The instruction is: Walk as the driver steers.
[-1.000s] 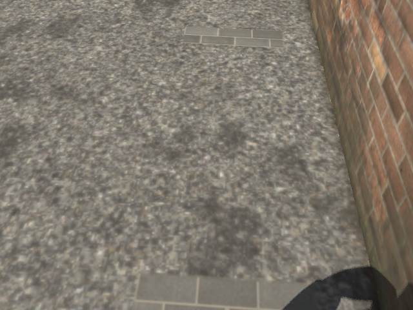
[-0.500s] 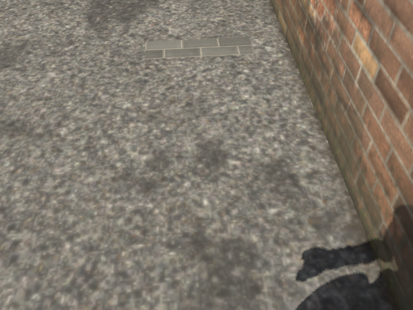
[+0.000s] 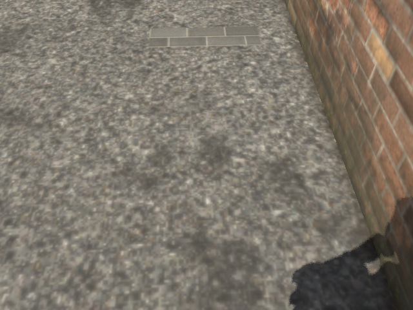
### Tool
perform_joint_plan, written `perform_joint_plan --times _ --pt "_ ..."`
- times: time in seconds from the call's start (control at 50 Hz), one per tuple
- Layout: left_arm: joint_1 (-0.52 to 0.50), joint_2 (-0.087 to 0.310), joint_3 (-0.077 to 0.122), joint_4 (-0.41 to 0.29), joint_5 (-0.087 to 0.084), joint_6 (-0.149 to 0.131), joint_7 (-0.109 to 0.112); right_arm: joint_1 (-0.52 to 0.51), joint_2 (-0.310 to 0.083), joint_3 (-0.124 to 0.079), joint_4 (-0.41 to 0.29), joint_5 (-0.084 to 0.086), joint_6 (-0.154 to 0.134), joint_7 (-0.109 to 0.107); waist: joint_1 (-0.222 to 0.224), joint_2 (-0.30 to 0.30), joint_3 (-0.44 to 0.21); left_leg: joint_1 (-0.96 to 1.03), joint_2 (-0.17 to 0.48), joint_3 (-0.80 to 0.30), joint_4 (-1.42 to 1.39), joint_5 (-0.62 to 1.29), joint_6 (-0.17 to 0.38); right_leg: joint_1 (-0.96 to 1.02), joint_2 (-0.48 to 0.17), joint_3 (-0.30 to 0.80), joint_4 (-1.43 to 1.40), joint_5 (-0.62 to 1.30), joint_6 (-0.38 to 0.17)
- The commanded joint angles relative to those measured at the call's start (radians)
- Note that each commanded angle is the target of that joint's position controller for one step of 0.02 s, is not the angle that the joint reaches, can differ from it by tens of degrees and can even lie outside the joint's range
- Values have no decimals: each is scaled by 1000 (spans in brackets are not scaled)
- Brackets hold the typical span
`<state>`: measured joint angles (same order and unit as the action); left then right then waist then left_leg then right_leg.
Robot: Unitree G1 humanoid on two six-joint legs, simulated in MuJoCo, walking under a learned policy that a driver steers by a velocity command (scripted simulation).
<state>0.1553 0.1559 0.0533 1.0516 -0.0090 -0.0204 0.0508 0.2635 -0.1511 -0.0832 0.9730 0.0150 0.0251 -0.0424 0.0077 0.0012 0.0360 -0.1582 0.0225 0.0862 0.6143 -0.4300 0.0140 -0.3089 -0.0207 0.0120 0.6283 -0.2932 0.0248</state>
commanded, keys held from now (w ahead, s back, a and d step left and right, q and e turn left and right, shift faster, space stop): no key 1.00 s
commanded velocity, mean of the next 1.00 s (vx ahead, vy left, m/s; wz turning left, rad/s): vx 0.00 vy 0.00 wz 0.00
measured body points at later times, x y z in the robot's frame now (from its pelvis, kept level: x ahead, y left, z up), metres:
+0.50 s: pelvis -0.01 +0.02 +0.01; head +0.00 +0.02 +0.46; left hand +0.04 +0.26 -0.15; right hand +0.04 -0.22 -0.14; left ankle -0.06 +0.10 -0.72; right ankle +0.03 -0.14 -0.72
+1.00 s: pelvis -0.01 +0.03 +0.01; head +0.00 +0.04 +0.46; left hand +0.01 +0.27 -0.15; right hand +0.03 -0.21 -0.14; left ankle -0.06 +0.10 -0.72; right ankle +0.03 -0.14 -0.72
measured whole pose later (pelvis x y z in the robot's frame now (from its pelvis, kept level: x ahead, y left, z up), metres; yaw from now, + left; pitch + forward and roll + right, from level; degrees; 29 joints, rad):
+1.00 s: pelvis -0.01 +0.03 +0.01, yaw +1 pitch -2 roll +0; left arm 0.20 0.19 0.04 1.15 0.00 -0.01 0.06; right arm 0.24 -0.16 -0.07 1.05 0.01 0.03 -0.03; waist 0.02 -0.01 0.04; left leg -0.10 -0.04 0.09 0.48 -0.34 0.06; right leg -0.25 -0.08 0.03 0.49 -0.21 0.08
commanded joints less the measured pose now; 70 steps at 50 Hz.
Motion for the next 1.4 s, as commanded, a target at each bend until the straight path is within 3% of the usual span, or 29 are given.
perform_joint_plan --times 0.02,0.2,0.22,0.24,0.34,0.5,0.52,0.62,0.88,0.9,1.4 --pt "10 88 16 -21 1 -4 5 58 -83 -15 -25 0 -6 -5 2 3 -18 -76 34 -47 -118 317 4 101 -23 15 -57 357 -47" --pt "-7 97 14 10 2 2 6 35 -81 -16 -14 -5 -7 1 12 5 -3 -55 41 -61 -167 319 3 115 -34 13 -95 309 -21" --pt "-23 98 15 12 -8 5 6 34 -76 -14 -15 -11 -9 -1 9 -7 5 -57 40 -65 -175 297 2 113 -26 7 -94 304 -18" --pt "-23 94 14 14 -7 6 6 33 -79 -14 -13 -12 -9 -1 12 0 7 -62 43 -69 -184 284 4 116 -28 8 -97 299 -15" --pt "-14 98 13 35 1 6 7 24 -78 -13 -13 -10 -11 1 16 16 7 -61 44 -75 -209 264 7 127 -34 7 -110 284 -6" --pt "3 104 7 65 -1 3 13 14 -80 -11 12 -7 0 7 18 4 10 -38 34 -75 -226 296 7 113 -46 8 -138 265 11" --pt "2 121 8 68 8 8 8 5 -83 -10 10 5 -2 4 11 4 19 -43 32 -68 -231 273 4 102 -41 1 -141 248 11" --pt "23 98 0 73 9 7 6 8 -89 -6 28 -1 -7 3 17 11 25 -61 33 -79 -252 244 6 110 -43 -2 -150 226 21" --pt "59 114 -5 79 7 0 6 2 -100 -1 47 0 -7 12 15 1 11 -38 31 -85 -256 321 14 107 -54 -1 -161 247 32" --pt "53 128 -1 78 5 1 8 -4 -99 0 43 -1 -6 13 14 -4 11 -36 33 -87 -256 336 15 104 -54 0 -162 261 29" --pt "75 140 2 74 4 0 10 2 -126 -6 39 -1 -3 12 13 0 8 -10 37 -104 -279 403 16 108 -72 -2 -189 268 45"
